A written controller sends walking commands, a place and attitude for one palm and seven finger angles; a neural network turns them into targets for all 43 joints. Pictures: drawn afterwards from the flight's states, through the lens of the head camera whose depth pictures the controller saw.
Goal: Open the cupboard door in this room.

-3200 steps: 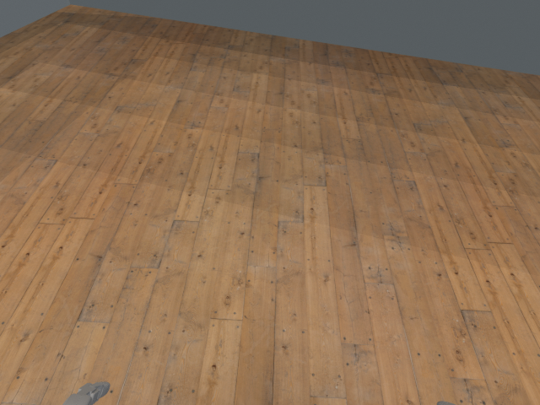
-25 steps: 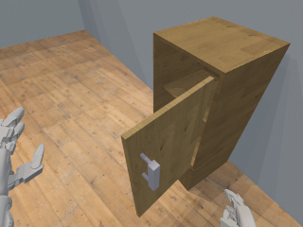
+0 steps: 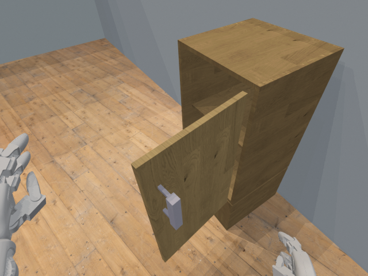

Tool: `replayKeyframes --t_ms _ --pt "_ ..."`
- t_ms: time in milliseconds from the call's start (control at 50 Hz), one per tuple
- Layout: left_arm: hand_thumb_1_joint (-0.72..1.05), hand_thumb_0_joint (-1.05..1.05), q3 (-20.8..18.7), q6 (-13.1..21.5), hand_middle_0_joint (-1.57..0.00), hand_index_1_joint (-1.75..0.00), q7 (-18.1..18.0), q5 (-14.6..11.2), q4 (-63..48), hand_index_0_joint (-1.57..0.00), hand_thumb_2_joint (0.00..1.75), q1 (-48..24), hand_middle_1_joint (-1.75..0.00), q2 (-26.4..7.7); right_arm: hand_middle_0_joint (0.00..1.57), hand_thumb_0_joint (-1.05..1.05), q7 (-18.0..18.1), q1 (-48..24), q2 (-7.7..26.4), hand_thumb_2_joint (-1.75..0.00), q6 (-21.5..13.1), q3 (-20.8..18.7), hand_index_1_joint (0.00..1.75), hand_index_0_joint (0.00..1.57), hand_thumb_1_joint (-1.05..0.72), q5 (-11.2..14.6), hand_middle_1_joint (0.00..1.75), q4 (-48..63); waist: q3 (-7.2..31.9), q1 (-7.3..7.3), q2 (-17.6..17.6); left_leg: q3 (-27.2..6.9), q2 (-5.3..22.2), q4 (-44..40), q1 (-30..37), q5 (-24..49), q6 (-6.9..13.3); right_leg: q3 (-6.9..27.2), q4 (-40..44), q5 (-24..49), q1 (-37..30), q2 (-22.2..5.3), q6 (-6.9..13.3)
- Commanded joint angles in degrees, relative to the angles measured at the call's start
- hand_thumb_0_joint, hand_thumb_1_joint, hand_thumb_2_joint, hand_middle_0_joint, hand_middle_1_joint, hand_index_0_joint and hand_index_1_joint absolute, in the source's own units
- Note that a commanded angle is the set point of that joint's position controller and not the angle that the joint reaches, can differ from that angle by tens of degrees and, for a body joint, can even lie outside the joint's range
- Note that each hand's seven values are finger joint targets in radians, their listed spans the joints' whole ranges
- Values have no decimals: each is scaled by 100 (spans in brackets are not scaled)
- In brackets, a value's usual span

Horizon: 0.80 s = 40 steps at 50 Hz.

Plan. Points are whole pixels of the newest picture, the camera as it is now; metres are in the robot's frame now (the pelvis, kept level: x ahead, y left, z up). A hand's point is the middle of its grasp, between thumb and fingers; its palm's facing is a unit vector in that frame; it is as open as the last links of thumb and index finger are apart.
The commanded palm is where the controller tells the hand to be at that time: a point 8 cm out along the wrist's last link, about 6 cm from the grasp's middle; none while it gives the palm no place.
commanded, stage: step back with the hand held close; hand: left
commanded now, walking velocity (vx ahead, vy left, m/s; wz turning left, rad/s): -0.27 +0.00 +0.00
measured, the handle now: (169, 206) +0.29 +0.08 -0.04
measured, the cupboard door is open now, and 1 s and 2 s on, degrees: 99 99 99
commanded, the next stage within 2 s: stop stepping back and stand still in 1.02 s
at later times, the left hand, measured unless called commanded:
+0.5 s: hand (24, 210) +0.16 +0.28 +0.16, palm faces +0.32 -0.80 -0.51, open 7.4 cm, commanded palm +0.11 +0.32 +0.17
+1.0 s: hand out of the picture +0.01 +0.32 +0.16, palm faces +0.49 -0.74 -0.46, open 7.4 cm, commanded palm -0.03 +0.36 +0.17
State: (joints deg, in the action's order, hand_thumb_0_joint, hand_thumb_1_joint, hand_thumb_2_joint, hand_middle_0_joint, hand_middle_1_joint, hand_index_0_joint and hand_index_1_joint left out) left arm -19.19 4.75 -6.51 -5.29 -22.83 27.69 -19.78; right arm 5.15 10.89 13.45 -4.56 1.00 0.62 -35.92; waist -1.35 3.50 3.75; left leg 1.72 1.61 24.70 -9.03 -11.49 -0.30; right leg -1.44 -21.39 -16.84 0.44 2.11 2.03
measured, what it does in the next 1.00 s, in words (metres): walks backwards: right foot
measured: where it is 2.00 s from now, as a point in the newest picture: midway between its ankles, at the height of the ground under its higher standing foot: outside the picture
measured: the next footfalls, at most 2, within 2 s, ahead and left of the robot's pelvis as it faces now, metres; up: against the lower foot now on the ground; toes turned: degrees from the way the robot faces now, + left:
right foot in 0.80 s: -0.10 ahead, -0.06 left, +0.00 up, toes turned +8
left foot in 1.02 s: -0.10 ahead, +0.16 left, +0.00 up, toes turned +4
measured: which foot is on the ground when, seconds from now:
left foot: down 0.00-0.86, up 0.88-1.00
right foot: down 0.00-0.66, up 0.68-0.78, down 0.80-1.00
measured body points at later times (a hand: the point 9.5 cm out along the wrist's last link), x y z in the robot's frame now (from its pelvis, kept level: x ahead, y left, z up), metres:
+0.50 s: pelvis -0.05 +0.02 +0.00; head -0.03 +0.03 +0.45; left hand +0.14 +0.32 +0.19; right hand +0.13 -0.23 -0.08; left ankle +0.02 +0.12 -0.74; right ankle -0.05 -0.09 -0.74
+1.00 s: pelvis -0.16 +0.05 -0.01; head -0.15 +0.06 +0.44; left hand -0.02 +0.36 +0.19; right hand +0.03 -0.16 -0.10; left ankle -0.13 +0.15 -0.73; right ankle -0.14 -0.07 -0.74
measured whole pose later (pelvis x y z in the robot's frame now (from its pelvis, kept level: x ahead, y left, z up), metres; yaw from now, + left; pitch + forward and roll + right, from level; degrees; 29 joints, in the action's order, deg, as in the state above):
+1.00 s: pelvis -0.16 +0.05 -0.01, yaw +3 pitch +1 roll -1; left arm -23.3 11.2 -9.4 -3.0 -31.5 34.3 -22.8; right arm 3.7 10.2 11.0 -2.0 0.0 0.3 -36.4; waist -0.1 3.4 -0.3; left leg 1.1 -0.6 36.4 -21.7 -14.6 -0.5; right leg 4.3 -29.7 -14.0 16.4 2.8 0.4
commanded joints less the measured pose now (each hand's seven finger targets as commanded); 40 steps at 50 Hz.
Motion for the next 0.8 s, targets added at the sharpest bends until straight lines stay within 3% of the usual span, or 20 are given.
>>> replayKeyframes --t_ms 0,20,60,80,140,180,200,260,340,420,540,580,600,640,680,720,760,780 --pt "90 0 -1306 551 -20 -30 -135 149 -1505 -20 90 -1170 -30 -1842 20 0 54 -735 699 -90 -189 -274 30 20 -90 -6 30 1080 6 -224 -331 5 35 194 608 658 332 666 845 1943 1607 -534 -312" --pt "90 0 -1042 568 -20 -30 -91 160 -1057 -20 90 -697 -30 -1478 20 0 49 -733 613 -90 -99 -268 30 20 -90 -46 30 957 125 -259 -431 -5 12 329 556 718 321 613 757 2381 1516 -671 -337" --pt "90 0 -857 565 -20 -30 -72 201 -1059 -20 90 -465 -30 -1322 20 0 19 -731 609 -90 27 -286 30 20 -90 -38 30 1046 313 -262 -531 46 14 340 551 988 298 553 577 2941 1364 -700 -421" --pt "90 0 -859 594 -20 -30 -75 210 -1172 -20 90 -444 -30 -1334 20 0 29 -739 630 -90 69 -302 30 20 -90 -42 30 1074 471 -261 -269 46 36 287 573 1252 289 443 435 3075 1239 -705 -410" --pt "90 0 -921 592 -20 -30 -103 190 -1297 -20 90 21 -30 -1339 20 0 23 -709 633 -90 198 -332 30 20 -90 -15 30 1204 904 -251 -94 88 157 223 751 1951 289 366 179 3200 1103 -598 -440" --pt "90 0 -1065 583 -20 -30 -135 174 -1435 -20 90 178 -30 -1480 20 0 36 -723 638 -90 282 -355 30 20 -90 0 30 1260 1100 -242 -45 81 203 246 773 2372 285 294 34 3370 995 -573 -424" --pt "90 0 -1125 573 -20 -30 -141 152 -1469 -20 90 317 -30 -1496 20 0 33 -723 600 -90 318 -350 30 20 -90 8 30 1311 1209 -238 -230 66 234 251 773 2505 273 299 -38 3450 939 -538 -400" --pt "90 0 -1251 552 -20 -30 -177 114 -1591 -20 90 459 -30 -1603 20 0 40 -723 595 -90 422 -377 30 20 -90 36 30 1405 1294 -264 -413 94 271 304 651 2603 252 324 -139 3635 922 -532 -400" --pt "90 0 -1339 552 -20 -30 -225 81 -1615 -20 90 661 -30 -1635 20 0 55 -721 601 -90 482 -402 30 20 -90 40 30 1452 1278 -270 -249 18 327 224 434 2562 231 315 -238 3261 947 -473 -352" --pt "90 0 -1245 582 -20 -30 -259 93 -1684 -20 90 708 -30 -1562 20 0 49 -676 642 -90 459 -417 30 20 -90 39 30 1461 1101 -299 73 -93 362 29 115 1894 232 338 -200 2370 1071 -380 -321" --pt "90 0 -1173 787 -20 -30 -328 181 -1746 -20 90 484 -30 -1510 20 0 66 -600 709 -90 280 -392 30 20 -90 7 30 1429 353 -382 215 -486 426 -557 -1109 -1133 316 492 100 25 1261 -263 -241" --pt "90 0 -1274 867 -20 -30 -365 273 -1796 -20 90 367 -30 -1572 20 0 91 -600 782 -90 200 -404 30 20 -90 -42 30 1424 210 -362 523 -802 586 -961 -1794 -1958 409 378 -183 -478 907 -101 -257" --pt "90 0 -1234 894 -20 -30 -361 296 -1794 -20 90 308 -30 -1465 20 0 98 -601 768 -90 154 -398 30 20 -90 -44 30 1425 205 -349 554 -939 694 -1183 -2130 -2376 451 303 -483 -508 660 6 -267" --pt "90 0 -1325 947 -20 -30 -371 369 -1824 -20 90 229 -30 -1450 20 0 106 -616 800 -90 58 -425 30 20 -90 -55 30 1434 331 -288 989 -1227 937 -1667 -2924 -3178 569 88 -1339 -284 -53 256 -271" --pt "90 0 -1386 991 -20 -30 -366 376 -1926 -20 90 192 -30 -1530 20 0 91 -569 751 -90 -26 -437 30 20 -90 -72 30 1396 528 -259 1118 -1359 983 -1706 -2917 -3051 575 34 -1648 -78 -130 309 -227" --pt "90 0 -1371 1014 -20 -30 -347 338 -2146 -20 90 231 -30 -1518 20 0 44 -555 696 -90 -126 -446 30 20 -90 -90 30 1362 674 -265 1012 -1243 935 -1522 -2590 -2852 527 68 -1562 -229 106 301 -161" --pt "90 0 -1410 1028 -20 -30 -328 280 -2129 -20 90 440 -30 -1534 20 0 4 -547 655 -90 -185 -459 30 20 -90 -93 30 1299 646 -282 805 -1050 778 -1217 -2290 -2610 408 233 -1042 -573 482 207 -32" --pt "90 0 -1486 1020 -20 -30 -337 231 -2053 -20 90 608 -30 -1616 20 0 -19 -493 632 -90 -190 -464 30 20 -90 -113 30 1250 642 -310 535 -927 630 -929 -1973 -2303 317 458 -605 -680 846 66 62"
